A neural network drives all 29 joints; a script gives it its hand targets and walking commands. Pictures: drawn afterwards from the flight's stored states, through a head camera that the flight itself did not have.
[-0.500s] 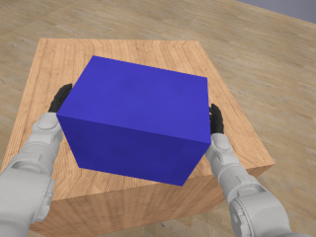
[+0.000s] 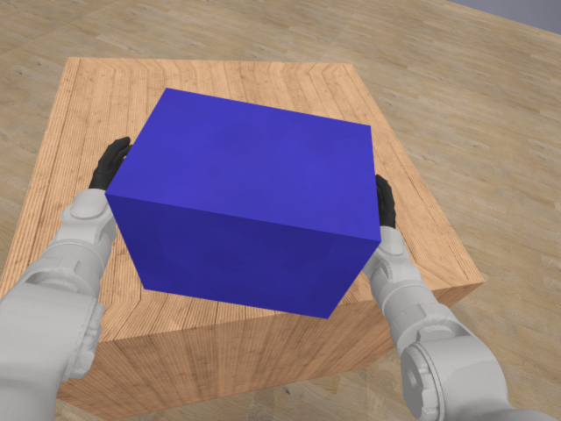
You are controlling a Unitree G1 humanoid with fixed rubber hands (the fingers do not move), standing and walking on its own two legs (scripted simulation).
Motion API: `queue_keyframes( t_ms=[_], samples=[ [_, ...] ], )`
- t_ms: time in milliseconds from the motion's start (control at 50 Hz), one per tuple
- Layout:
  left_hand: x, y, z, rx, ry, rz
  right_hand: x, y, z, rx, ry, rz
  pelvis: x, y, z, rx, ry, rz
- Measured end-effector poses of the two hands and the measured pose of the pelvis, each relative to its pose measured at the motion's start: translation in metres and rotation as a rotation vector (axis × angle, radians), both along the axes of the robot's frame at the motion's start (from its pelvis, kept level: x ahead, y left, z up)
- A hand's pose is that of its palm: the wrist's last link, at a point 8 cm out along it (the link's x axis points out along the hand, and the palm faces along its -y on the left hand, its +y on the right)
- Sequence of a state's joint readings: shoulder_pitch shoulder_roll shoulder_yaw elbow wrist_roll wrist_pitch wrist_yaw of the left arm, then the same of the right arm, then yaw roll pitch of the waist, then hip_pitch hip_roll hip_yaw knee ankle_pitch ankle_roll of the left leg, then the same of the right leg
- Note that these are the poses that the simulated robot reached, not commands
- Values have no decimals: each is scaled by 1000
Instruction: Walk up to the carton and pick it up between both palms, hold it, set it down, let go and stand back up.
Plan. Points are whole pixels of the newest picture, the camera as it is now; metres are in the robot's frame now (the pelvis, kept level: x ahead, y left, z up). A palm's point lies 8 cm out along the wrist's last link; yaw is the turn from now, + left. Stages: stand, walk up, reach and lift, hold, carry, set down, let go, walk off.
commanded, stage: reach and lift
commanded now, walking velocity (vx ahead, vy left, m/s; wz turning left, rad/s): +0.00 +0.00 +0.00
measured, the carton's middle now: (252, 211) +0.44 -0.03 +0.04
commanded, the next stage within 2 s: none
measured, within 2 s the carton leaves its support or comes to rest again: leaves its support in 1.28 s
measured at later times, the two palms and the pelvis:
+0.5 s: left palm (110, 188) +0.47 +0.17 +0.07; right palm (379, 222) +0.39 -0.22 +0.06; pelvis +0.01 +0.01 +0.00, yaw +0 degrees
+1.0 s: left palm (110, 191) +0.47 +0.17 +0.07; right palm (378, 223) +0.38 -0.22 +0.06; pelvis +0.03 +0.00 +0.02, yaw +1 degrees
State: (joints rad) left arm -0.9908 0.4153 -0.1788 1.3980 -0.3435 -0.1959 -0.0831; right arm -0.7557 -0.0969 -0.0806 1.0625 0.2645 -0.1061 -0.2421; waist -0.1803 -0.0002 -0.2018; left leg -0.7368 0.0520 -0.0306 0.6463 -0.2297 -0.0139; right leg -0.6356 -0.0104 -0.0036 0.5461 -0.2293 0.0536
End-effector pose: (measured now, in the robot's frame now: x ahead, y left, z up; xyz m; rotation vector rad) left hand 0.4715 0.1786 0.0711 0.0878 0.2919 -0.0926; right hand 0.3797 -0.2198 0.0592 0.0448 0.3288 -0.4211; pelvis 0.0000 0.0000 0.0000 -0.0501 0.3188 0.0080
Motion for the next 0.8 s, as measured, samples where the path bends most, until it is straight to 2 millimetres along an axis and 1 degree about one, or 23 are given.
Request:
queue_keyframes(
  t_ms=[380, 460, 580, 800],
  samples=[
    [4, -3, 1, 19, -1, -32, 5, 0, 1, 23, -30, -9, 7, 8, 3, -2, -7, -2],
    [3, -3, 1, 19, -3, -35, 7, 0, 2, 4, -35, 6, 8, 8, 4, 1, -13, -6],
    [0, -6, 2, 21, -12, -77, 6, 1, 4, -17, -50, 18, 13, 9, 8, 2, -37, 0],
    [-4, -5, 2, 26, -5, -66, 4, 3, 5, -53, -63, 37, 26, 8, 18, 14, -108, 15]
  ],
)
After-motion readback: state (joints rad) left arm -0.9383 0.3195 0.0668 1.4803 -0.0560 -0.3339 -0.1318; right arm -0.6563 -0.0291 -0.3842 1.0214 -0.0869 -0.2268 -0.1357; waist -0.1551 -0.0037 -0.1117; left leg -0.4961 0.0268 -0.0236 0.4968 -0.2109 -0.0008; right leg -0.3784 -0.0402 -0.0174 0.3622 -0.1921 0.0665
